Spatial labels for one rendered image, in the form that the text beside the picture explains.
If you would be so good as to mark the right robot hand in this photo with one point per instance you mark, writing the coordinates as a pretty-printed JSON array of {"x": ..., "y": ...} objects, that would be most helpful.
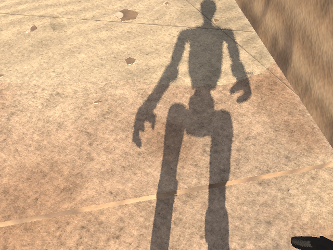
[{"x": 312, "y": 243}]

